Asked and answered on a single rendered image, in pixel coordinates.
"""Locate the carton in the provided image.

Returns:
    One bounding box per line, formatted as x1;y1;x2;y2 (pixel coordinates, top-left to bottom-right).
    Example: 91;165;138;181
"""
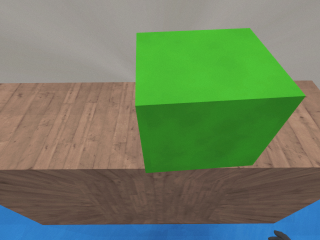
135;28;306;173

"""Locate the robot right hand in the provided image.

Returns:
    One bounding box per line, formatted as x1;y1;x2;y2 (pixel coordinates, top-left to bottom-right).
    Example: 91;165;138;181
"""
268;230;291;240

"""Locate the pedestal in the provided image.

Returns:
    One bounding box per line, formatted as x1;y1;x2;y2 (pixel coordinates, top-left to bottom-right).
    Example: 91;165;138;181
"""
0;80;320;225

